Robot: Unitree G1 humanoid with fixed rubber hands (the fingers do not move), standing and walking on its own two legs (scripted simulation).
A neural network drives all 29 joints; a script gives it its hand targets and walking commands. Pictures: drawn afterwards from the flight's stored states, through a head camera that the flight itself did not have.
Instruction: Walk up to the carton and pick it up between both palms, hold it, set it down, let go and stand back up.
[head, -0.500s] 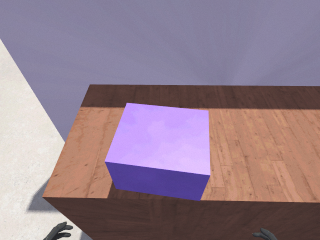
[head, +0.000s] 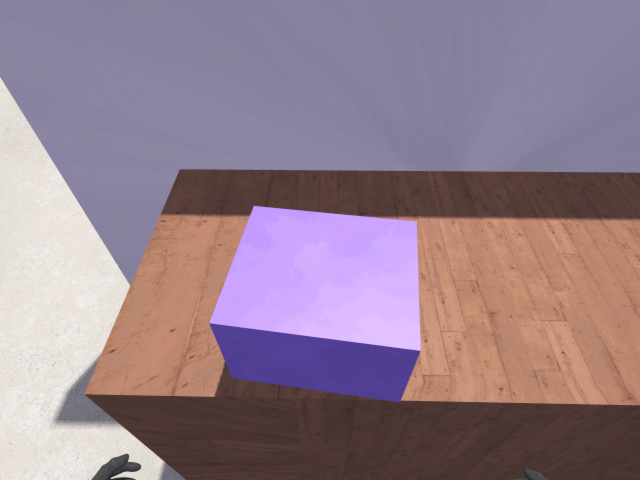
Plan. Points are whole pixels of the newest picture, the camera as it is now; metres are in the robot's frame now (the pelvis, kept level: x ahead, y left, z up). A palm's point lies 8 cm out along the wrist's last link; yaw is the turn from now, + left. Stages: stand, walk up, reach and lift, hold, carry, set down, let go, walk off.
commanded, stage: stand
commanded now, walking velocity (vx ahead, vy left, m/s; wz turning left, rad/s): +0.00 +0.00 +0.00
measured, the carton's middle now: (323, 300) +0.39 -0.03 -0.02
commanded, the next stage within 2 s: none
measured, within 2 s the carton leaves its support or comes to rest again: neither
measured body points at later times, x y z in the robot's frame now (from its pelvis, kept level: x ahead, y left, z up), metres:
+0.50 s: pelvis +0.00 +0.00 +0.00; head +0.01 -0.01 +0.45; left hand +0.15 +0.28 -0.09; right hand +0.08 -0.29 -0.12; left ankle -0.03 +0.14 -0.74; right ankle +0.02 -0.12 -0.74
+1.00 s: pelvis +0.00 +0.00 +0.00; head +0.01 -0.01 +0.45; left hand +0.14 +0.28 -0.09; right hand +0.08 -0.29 -0.12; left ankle -0.03 +0.14 -0.74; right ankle +0.02 -0.12 -0.74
